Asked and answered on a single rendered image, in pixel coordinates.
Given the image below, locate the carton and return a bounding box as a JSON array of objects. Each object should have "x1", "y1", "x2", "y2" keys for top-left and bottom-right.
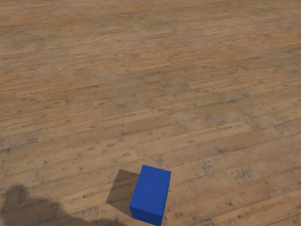
[{"x1": 129, "y1": 165, "x2": 171, "y2": 226}]

